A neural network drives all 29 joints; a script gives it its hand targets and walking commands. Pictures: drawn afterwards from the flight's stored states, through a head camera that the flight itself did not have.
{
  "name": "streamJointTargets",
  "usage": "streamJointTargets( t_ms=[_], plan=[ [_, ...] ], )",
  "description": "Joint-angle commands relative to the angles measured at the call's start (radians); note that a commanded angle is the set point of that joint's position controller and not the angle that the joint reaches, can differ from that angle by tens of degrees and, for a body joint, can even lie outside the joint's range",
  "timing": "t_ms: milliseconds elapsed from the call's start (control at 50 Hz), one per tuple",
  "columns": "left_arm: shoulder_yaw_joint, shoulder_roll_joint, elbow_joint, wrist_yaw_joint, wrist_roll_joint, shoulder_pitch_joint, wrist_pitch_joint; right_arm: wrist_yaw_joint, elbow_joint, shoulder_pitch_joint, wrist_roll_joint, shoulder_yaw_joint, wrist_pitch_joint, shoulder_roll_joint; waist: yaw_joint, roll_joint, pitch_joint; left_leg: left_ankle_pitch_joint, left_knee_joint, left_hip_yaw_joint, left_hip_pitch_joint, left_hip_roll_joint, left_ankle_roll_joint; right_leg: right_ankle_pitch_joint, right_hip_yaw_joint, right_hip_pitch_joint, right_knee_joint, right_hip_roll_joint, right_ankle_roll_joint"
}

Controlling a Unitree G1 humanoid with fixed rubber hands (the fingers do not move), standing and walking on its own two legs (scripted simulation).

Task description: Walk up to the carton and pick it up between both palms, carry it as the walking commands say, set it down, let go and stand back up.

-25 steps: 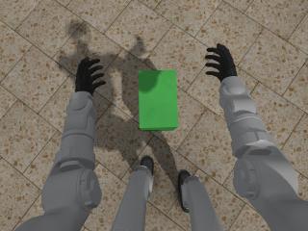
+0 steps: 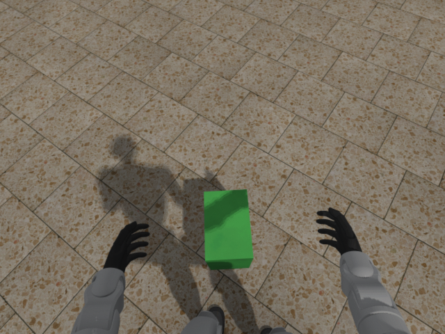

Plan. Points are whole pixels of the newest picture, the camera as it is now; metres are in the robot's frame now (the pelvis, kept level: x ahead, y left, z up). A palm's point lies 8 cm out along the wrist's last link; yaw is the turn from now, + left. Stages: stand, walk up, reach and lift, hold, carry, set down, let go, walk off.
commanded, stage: let go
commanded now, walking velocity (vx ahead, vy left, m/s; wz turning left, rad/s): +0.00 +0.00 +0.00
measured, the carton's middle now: (227, 232) +0.43 +0.05 -0.61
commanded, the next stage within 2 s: stand in 0.74 s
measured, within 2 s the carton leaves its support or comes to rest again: neither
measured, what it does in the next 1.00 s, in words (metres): stands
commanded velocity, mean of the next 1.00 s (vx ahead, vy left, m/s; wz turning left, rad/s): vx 0.00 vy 0.00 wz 0.00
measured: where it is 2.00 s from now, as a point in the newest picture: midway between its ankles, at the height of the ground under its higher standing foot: outside the picture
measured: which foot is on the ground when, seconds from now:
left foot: down 0.00-1.00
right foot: down 0.00-1.00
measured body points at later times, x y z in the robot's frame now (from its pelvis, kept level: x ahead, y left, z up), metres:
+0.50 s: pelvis +0.03 -0.03 +0.03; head +0.04 -0.03 +0.48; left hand +0.19 +0.21 -0.05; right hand +0.20 -0.26 -0.05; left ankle +0.03 +0.10 -0.72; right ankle -0.03 -0.13 -0.72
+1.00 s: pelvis +0.04 -0.01 +0.01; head +0.06 +0.00 +0.46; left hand +0.14 +0.28 -0.09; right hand +0.17 -0.28 -0.09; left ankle +0.03 +0.10 -0.72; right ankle -0.03 -0.13 -0.72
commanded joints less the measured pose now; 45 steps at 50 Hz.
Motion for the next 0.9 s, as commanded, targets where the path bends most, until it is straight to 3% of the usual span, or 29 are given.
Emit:
streamJointTargets(
  t_ms=[0, 60, 100, 120, 140, 160, 180, 220, 240, 280, 320, 360, 440, 480, 500, 540, 580, 600, 640, 660, 700, 720, 740, 760, 800, 840, 860, 880],
  plan=[
    [-0.049, 0.047, -0.133, 0.010, -0.026, 0.091, -0.019, 0.032, -0.094, 0.074, 0.036, 0.009, -0.027, -0.094, 0.000, 0.020, -0.191, 0.178, -0.097, 0.004, 0.549, 0.047, -0.046, 0.091, -0.077, 0.063, -0.158, -0.005, -0.001],
    [-0.052, 0.074, -0.157, 0.010, -0.035, 0.184, -0.024, 0.044, -0.127, 0.149, 0.056, 0.035, -0.038, -0.090, -0.003, -0.027, -0.148, 0.212, -0.122, 0.010, 0.600, 0.052, -0.044, 0.166, -0.076, 0.151, -0.190, -0.016, 0.002],
    [-0.044, 0.107, -0.190, 0.011, -0.027, 0.207, -0.030, 0.040, -0.167, 0.168, 0.048, 0.015, -0.050, -0.111, -0.012, -0.021, -0.141, 0.271, -0.129, 0.006, 0.659, 0.055, -0.048, 0.208, -0.080, 0.193, -0.212, -0.018, 0.006],
    [-0.052, 0.095, -0.204, 0.009, -0.029, 0.224, -0.032, 0.039, -0.167, 0.185, 0.054, 0.023, -0.055, -0.119, -0.010, 0.009, -0.119, 0.292, -0.137, 0.012, 0.653, 0.049, -0.056, 0.225, -0.070, 0.225, -0.227, -0.019, 0.000],
    [-0.043, 0.107, -0.227, 0.010, -0.033, 0.269, -0.034, 0.041, -0.210, 0.242, 0.050, 0.039, -0.057, -0.118, -0.010, -0.030, -0.139, 0.348, -0.146, 0.010, 0.699, 0.048, -0.052, 0.289, -0.070, 0.275, -0.239, -0.019, 0.005],
    [-0.047, 0.110, -0.226, 0.012, -0.032, 0.252, -0.033, 0.043, -0.213, 0.224, 0.056, 0.038, -0.059, -0.130, -0.009, -0.003, -0.129, 0.366, -0.150, 0.011, 0.714, 0.046, -0.057, 0.296, -0.070, 0.285, -0.246, -0.023, 0.005],
    [-0.045, 0.128, -0.243, 0.012, -0.027, 0.323, -0.032, 0.050, -0.219, 0.313, 0.046, 0.047, -0.056, -0.132, -0.013, 0.000, -0.152, 0.394, -0.167, 0.014, 0.761, 0.046, -0.061, 0.333, -0.063, 0.356, -0.261, -0.022, 0.003],
    [-0.051, 0.128, -0.235, 0.011, -0.046, 0.320, -0.027, 0.057, -0.213, 0.336, 0.061, 0.053, -0.053, -0.147, -0.022, -0.003, -0.105, 0.414, -0.182, 0.015, 0.762, 0.045, -0.058, 0.385, -0.054, 0.380, -0.278, -0.026, 0.000],
    [-0.049, 0.124, -0.223, 0.009, -0.045, 0.334, -0.018, 0.058, -0.211, 0.352, 0.056, 0.047, -0.044, -0.148, -0.029, -0.013, -0.086, 0.404, -0.197, 0.018, 0.768, 0.046, -0.053, 0.389, -0.062, 0.399, -0.290, -0.027, 0.002],
    [-0.069, 0.116, -0.227, 0.007, -0.055, 0.309, 0.000, 0.066, -0.191, 0.372, 0.072, 0.050, -0.028, -0.159, -0.047, 0.039, -0.005, 0.364, -0.209, 0.026, 0.767, 0.043, -0.056, 0.361, -0.052, 0.400, -0.325, -0.039, -0.008],
    [-0.058, 0.136, -0.230, 0.005, -0.059, 0.293, 0.020, 0.075, -0.201, 0.387, 0.087, 0.076, 0.000, -0.145, -0.062, 0.009, 0.048, 0.287, -0.222, 0.034, 0.777, 0.035, -0.034, 0.334, -0.058, 0.416, -0.344, -0.044, -0.003],
    [-0.061, 0.136, -0.205, 0.004, -0.051, 0.312, 0.044, 0.083, -0.231, 0.387, 0.070, 0.080, 0.017, -0.152, -0.063, -0.048, 0.072, 0.243, -0.224, 0.035, 0.777, 0.032, -0.034, 0.323, -0.057, 0.460, -0.339, -0.054, 0.007],
    [-0.045, 0.133, -0.196, 0.002, -0.037, 0.309, 0.073, 0.085, -0.253, 0.363, 0.072, 0.093, 0.043, -0.156, -0.050, -0.056, 0.098, 0.204, -0.233, 0.040, 0.780, 0.020, -0.024, 0.342, -0.051, 0.492, -0.343, -0.068, 0.018],
    [-0.048, 0.131, -0.194, 0.004, -0.036, 0.311, 0.085, 0.091, -0.266, 0.358, 0.071, 0.092, 0.056, -0.158, -0.041, -0.028, 0.124, 0.196, -0.237, 0.032, 0.772, 0.026, -0.022, 0.303, -0.060, 0.479, -0.332, -0.063, 0.012],
    [-0.035, 0.141, -0.203, 0.007, -0.025, 0.292, 0.090, 0.093, -0.284, 0.351, 0.061, 0.082, 0.056, -0.159, -0.048, -0.059, 0.114, 0.209, -0.232, 0.034, 0.773, 0.021, -0.026, 0.336, -0.050, 0.495, -0.326, -0.069, 0.014],
    [-0.038, 0.134, -0.203, 0.014, -0.023, 0.297, 0.109, 0.094, -0.259, 0.363, 0.078, 0.082, 0.060, -0.164, -0.047, -0.034, 0.115, 0.208, -0.222, 0.037, 0.759, 0.017, -0.034, 0.366, -0.052, 0.503, -0.307, -0.072, 0.011],
    [-0.027, 0.145, -0.204, 0.023, -0.020, 0.283, 0.128, 0.091, -0.253, 0.358, 0.066, 0.068, 0.057, -0.179, -0.062, -0.047, 0.115, 0.200, -0.216, 0.032, 0.778, 0.020, -0.038, 0.336, -0.055, 0.480, -0.296, -0.067, 0.006],
    [-0.036, 0.138, -0.195, 0.027, -0.023, 0.294, 0.141, 0.086, -0.230, 0.361, 0.081, 0.079, 0.061, -0.184, -0.056, -0.046, 0.136, 0.177, -0.213, 0.037, 0.776, 0.019, -0.040, 0.333, -0.041, 0.467, -0.304, -0.075, 0.001],
    [-0.036, 0.144, -0.234, 0.044, -0.021, 0.277, 0.167, 0.074, -0.215, 0.365, 0.097, 0.079, 0.046, -0.182, -0.050, -0.015, 0.112, 0.216, -0.208, 0.045, 0.768, 0.009, -0.055, 0.426, -0.035, 0.494, -0.273, -0.072, 0.000],
    [-0.045, 0.126, -0.220, 0.049, -0.029, 0.299, 0.173, 0.069, -0.200, 0.386, 0.104, 0.084, 0.046, -0.184, -0.047, -0.032, 0.112, 0.212, -0.209, 0.047, 0.743, 0.011, -0.055, 0.458, -0.043, 0.507, -0.258, -0.069, 0.000],
    [-0.055, 0.135, -0.244, 0.055, -0.033, 0.264, 0.188, 0.060, -0.197, 0.364, 0.109, 0.089, 0.043, -0.183, -0.062, -0.047, 0.106, 0.176, -0.196, 0.058, 0.750, 0.010, -0.055, 0.445, -0.034, 0.500, -0.247, -0.069, -0.001],
    [-0.029, 0.242, -0.106, 0.087, 0.001, 0.303, 0.058, 0.023, -0.062, 0.474, 0.041, 0.069, -0.013, -0.280, -0.069, -0.018, 0.153, 0.100, -0.190, -0.021, 0.520, 0.088, -0.075, -0.062, -0.050, 0.503, -0.248, -0.107, 0.019],
    [-0.023, 0.251, -0.085, 0.103, 0.008, 0.353, 0.018, 0.005, -0.052, 0.471, 0.034, 0.051, -0.026, -0.332, -0.062, -0.045, 0.192, -0.097, -0.214, -0.052, 0.473, 0.077, -0.068, -0.236, -0.037, 0.443, -0.282, -0.105, 0.012],
    [-0.031, 0.227, -0.077, 0.106, 0.016, 0.348, 0.001, 0.000, -0.051, 0.448, 0.036, 0.057, -0.031, -0.316, -0.064, -0.042, 0.252, -0.126, -0.214, -0.068, 0.437, 0.070, -0.060, -0.242, -0.012, 0.403, -0.288, -0.104, 0.001],
    [-0.042, 0.208, -0.061, 0.117, 0.005, 0.367, -0.027, 0.005, -0.055, 0.400, 0.043, 0.068, -0.057, -0.277, -0.045, 0.017, 0.217, -0.140, -0.224, -0.099, 0.389, 0.075, -0.047, -0.235, 0.004, 0.416, -0.249, -0.102, -0.015],
    [-0.040, 0.219, -0.049, 0.118, 0.001, 0.334, -0.050, 0.015, -0.030, 0.382, 0.057, 0.076, -0.077, -0.261, -0.048, -0.001, 0.118, -0.005, -0.189, -0.095, 0.413, 0.060, -0.040, -0.106, 0.002, 0.501, -0.222, -0.110, -0.018],
    [-0.043, 0.206, -0.047, 0.120, 0.001, 0.316, -0.056, 0.016, -0.028, 0.367, 0.062, 0.077, -0.088, -0.263, -0.041, 0.024, 0.049, 0.098, -0.147, -0.100, 0.420, 0.055, -0.029, -0.010, 0.019, 0.553, -0.199, -0.121, -0.025],
    [-0.044, 0.206, -0.032, 0.119, -0.004, 0.312, -0.059, 0.018, -0.005, 0.374, 0.063, 0.077, -0.093, -0.268, -0.046, -0.019, 0.004, 0.135, -0.116, -0.079, 0.432, 0.047, -0.028, 0.032, 0.018, 0.570, -0.198, -0.130, -0.027]
  ],
)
